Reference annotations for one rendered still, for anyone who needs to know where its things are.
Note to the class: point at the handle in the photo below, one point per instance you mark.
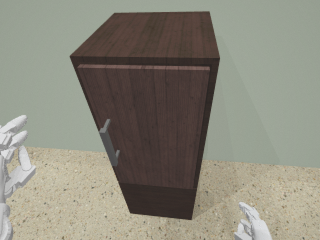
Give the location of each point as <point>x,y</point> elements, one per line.
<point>113,157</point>

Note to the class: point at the robot left forearm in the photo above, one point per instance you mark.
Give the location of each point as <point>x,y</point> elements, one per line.
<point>6,229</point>

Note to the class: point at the robot left hand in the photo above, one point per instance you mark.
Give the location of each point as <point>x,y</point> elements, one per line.
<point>8,144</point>

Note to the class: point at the robot right hand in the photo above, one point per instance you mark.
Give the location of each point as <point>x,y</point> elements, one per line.
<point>257,229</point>

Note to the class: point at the cupboard door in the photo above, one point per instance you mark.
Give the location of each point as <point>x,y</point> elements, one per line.
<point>156,115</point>

